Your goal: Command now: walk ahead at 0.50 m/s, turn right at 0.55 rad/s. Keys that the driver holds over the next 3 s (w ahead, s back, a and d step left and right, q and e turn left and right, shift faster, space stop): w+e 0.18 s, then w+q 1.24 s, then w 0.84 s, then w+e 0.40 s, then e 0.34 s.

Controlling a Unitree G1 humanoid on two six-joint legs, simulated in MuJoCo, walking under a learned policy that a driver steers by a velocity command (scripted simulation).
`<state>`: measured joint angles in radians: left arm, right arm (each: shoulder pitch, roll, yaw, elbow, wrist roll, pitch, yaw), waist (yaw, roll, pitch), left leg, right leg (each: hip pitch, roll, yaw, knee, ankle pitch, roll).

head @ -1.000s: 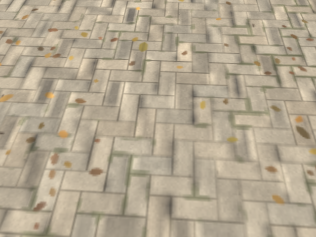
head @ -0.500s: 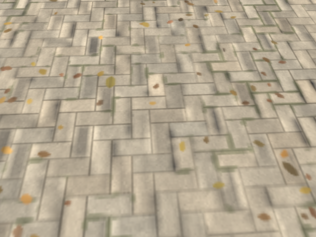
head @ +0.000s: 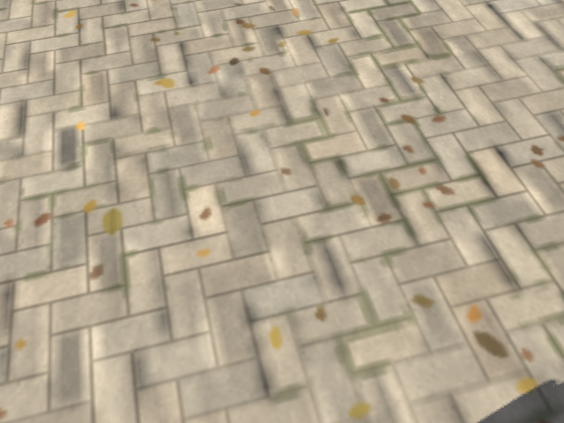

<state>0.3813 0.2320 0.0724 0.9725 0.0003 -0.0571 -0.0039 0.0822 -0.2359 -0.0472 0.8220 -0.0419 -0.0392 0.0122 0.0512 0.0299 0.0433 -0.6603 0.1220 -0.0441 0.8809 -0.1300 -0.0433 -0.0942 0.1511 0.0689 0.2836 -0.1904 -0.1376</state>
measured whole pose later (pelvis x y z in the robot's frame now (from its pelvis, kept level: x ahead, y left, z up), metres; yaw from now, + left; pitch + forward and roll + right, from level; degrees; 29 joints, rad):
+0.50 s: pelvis +0.27 +0.05 +0.00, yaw -5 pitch +1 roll +0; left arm 0.16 0.26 0.04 0.80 0.05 -0.05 -0.03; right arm 0.39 -0.24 -0.05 0.92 -0.01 -0.07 0.01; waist -0.04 -0.04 0.03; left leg -0.17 -0.09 -0.05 0.33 -0.17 0.08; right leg -0.54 -0.04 0.03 0.92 -0.28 0.00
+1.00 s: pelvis +0.50 +0.00 +0.00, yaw +11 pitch +2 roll -1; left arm 0.36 0.25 0.04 0.84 0.02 -0.09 0.01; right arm 0.19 -0.31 -0.08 0.77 -0.04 0.01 0.06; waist 0.03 0.06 0.01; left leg -0.65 0.05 -0.02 1.04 -0.19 0.02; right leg -0.08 0.01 -0.15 0.27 -0.22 -0.04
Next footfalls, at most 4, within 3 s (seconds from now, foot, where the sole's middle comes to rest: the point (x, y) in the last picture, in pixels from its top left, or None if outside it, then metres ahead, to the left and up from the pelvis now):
0.24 left None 0.32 0.12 -0.78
0.72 right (360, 407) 0.51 -0.10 -0.78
1.24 left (251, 318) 0.73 0.18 -0.78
1.80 right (255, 212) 1.09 0.20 -0.78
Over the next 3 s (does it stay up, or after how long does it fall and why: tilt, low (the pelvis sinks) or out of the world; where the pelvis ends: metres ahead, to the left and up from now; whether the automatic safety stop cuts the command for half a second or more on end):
stays up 1.41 0.48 -0.02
